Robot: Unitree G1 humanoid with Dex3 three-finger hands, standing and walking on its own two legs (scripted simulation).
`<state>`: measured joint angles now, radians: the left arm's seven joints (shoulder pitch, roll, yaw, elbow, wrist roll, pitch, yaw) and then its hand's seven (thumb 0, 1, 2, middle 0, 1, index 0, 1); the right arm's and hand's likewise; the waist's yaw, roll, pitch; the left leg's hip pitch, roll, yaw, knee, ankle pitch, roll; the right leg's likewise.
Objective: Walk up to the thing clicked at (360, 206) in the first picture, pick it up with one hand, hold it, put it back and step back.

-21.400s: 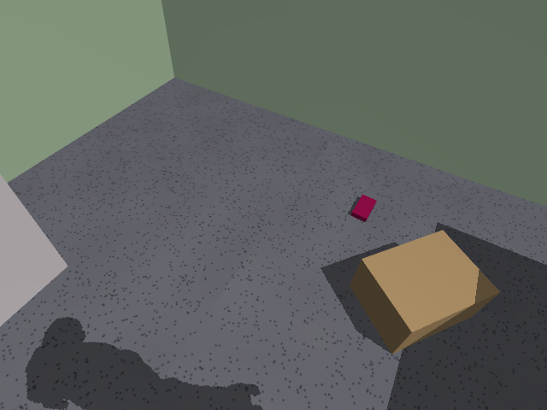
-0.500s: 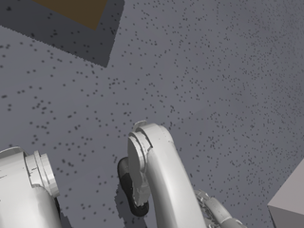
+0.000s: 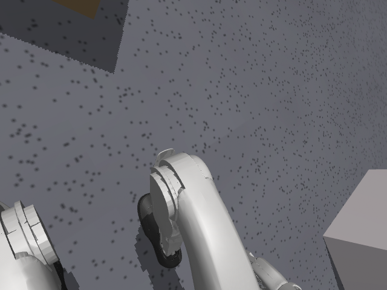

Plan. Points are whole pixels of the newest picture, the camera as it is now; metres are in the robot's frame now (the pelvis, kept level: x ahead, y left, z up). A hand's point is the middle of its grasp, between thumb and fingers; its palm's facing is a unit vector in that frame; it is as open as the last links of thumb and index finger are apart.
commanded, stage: rest palm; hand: left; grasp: from above
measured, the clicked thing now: out of the picture +0.45 +0.38 -0.29
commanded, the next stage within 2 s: close in 0.80 s
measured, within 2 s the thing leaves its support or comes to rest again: neither
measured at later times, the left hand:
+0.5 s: hand out of the picture +0.43 +0.36 -0.26, palm faces -0.41 -0.20 -0.89, open 14.3 cm
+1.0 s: hand out of the picture +0.43 +0.36 -0.26, palm faces -0.42 -0.20 -0.88, open 14.1 cm
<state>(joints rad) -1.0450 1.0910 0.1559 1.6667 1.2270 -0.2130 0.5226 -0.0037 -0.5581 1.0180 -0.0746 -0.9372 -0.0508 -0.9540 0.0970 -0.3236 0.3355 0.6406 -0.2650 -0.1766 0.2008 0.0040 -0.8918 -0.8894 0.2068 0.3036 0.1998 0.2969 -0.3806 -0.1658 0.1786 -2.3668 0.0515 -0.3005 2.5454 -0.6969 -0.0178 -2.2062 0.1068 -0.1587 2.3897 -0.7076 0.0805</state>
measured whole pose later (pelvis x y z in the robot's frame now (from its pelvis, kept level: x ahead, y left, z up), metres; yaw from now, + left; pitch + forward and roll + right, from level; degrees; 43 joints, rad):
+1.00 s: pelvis +0.00 +0.00 +0.00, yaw -1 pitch +26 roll -16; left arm -1.05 1.13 0.12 1.72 1.23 -0.24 0.58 0.00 -0.48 0.96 -0.09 -0.98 -0.08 -0.97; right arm 0.05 -0.34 0.38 0.63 -0.28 -0.21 0.22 0.00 -0.90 -0.89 0.21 0.30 0.20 0.30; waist -0.38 -0.20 0.21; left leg -2.35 0.05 -0.33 2.55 -0.70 -0.02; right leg -2.18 0.11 -0.18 2.38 -0.69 0.08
